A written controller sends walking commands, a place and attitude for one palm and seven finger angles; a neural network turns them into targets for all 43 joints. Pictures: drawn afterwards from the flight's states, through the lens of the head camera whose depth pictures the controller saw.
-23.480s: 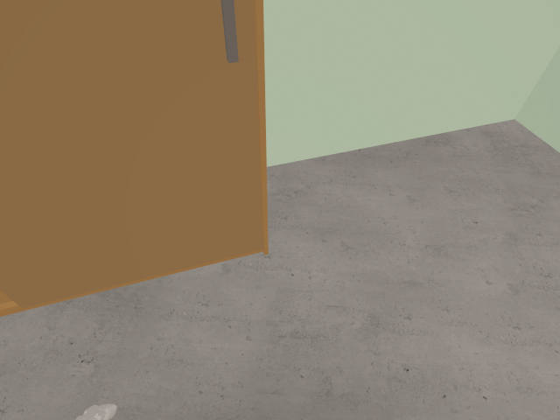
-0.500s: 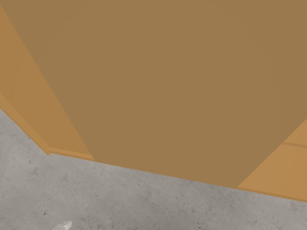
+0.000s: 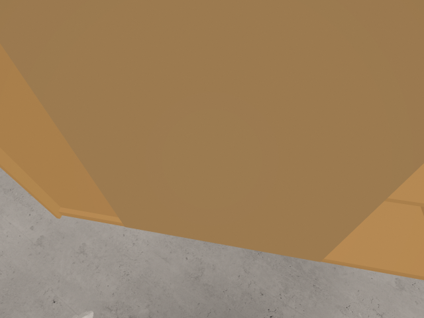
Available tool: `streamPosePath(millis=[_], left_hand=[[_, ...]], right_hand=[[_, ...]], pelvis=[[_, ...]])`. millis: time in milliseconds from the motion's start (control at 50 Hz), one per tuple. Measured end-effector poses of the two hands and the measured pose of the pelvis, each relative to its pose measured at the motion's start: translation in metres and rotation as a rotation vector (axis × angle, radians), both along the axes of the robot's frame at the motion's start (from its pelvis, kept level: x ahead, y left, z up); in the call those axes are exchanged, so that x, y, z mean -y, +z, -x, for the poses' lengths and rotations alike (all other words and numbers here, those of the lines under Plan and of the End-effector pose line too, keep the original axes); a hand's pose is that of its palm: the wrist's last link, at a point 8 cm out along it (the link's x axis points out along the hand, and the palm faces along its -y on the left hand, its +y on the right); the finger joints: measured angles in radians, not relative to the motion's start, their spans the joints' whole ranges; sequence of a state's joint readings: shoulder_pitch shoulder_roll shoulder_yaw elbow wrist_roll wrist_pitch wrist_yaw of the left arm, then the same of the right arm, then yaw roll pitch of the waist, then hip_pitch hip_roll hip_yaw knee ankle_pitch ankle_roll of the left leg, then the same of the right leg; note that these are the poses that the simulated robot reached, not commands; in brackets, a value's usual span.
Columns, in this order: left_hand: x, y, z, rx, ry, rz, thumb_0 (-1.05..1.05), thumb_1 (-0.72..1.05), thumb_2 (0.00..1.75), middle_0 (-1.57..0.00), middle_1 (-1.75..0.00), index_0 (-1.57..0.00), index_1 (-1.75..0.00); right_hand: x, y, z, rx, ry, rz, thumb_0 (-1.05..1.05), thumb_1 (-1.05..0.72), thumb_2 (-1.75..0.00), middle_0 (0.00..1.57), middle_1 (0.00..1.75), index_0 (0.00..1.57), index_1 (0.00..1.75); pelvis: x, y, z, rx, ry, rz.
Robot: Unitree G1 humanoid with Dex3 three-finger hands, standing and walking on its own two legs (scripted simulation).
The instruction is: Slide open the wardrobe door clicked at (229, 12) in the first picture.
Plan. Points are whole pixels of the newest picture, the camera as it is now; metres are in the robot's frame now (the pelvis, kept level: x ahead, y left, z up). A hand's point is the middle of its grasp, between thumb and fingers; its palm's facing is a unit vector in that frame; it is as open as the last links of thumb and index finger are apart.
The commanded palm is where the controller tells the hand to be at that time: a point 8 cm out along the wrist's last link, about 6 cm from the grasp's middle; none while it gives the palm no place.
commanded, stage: slip the hand off the handle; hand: right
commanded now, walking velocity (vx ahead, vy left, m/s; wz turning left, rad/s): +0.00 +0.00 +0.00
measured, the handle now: out of the picture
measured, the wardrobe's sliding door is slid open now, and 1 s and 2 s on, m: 0.52 0.52 0.52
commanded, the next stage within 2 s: draw the hand back to the body in 0.80 s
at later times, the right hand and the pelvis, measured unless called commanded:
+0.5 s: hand out of the picture +0.27 -0.40 +0.23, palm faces +0.56 +0.81 -0.18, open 14.7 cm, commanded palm +0.23 -0.42 +0.24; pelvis -0.02 +0.01 +0.00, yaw -4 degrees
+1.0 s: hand out of the picture +0.29 -0.38 +0.23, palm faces +0.43 +0.89 -0.14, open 14.7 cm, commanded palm +0.23 -0.41 +0.23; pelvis -0.02 +0.01 +0.00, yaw -1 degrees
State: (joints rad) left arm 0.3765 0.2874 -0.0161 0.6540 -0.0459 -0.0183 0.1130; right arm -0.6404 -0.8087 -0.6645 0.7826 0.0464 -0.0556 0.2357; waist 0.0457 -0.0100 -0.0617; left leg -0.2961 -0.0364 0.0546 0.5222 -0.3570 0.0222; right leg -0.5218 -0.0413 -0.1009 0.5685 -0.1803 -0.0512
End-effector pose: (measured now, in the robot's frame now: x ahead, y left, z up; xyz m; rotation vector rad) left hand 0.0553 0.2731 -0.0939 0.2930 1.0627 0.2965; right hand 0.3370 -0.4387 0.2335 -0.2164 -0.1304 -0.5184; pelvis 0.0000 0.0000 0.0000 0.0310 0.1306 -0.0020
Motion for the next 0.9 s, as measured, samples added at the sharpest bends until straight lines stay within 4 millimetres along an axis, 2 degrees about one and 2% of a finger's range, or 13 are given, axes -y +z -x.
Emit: streamPosePath(millis=[280,420,580,720,900], left_hand=[[0.035,0.016,-0.086,0.272,-0.15,0.06,0.01,0.9,0.9,-0.2,-0.3,-0.2,-0.3],[0.043,0.027,-0.106,0.35,-0.219,0.067,0.01,0.9,0.9,-0.2,-0.3,-0.2,-0.3],[0.041,0.026,-0.098,0.356,-0.241,0.063,0.01,0.9,0.9,-0.2,-0.3,-0.2,-0.3],[0.029,0.015,-0.071,0.299,-0.213,0.053,0.01,0.9,0.9,-0.2,-0.3,-0.21,-0.3],[0.009,0.004,-0.037,0.218,-0.129,0.038,0.01,0.9,0.9,-0.2,-0.3,-0.2,-0.3]], right_hand=[[-0.004,0.008,0.077,0.014,-0.055,0.017,-0.02,0.55,-0.2,0.25,1.15,0.25,1.15],[-0.004,0.007,0.105,0.001,-0.07,0.011,-0.02,0.56,-0.2,0.25,1.15,0.25,1.15],[-0.01,0.005,0.116,0.007,-0.062,0.005,-0.02,0.56,-0.2,0.25,1.15,0.25,1.15],[-0.013,0.008,0.102,-0.007,-0.058,0.018,-0.02,0.56,-0.2,0.25,1.15,0.25,1.15],[-0.017,0.007,0.086,-0.008,-0.038,0.022,-0.02,0.55,-0.2,0.25,1.15,0.25,1.15]], pelvis=[[0.001,0.003,0.006,0.075,-0.034,0.005],[-0.004,0.003,0.016,0.101,-0.057,0.006],[-0.01,0.003,0.025,0.119,-0.069,0.004],[-0.013,0.002,0.029,0.112,-0.067,0.0],[-0.013,0.001,0.024,0.095,-0.04,0.002]])
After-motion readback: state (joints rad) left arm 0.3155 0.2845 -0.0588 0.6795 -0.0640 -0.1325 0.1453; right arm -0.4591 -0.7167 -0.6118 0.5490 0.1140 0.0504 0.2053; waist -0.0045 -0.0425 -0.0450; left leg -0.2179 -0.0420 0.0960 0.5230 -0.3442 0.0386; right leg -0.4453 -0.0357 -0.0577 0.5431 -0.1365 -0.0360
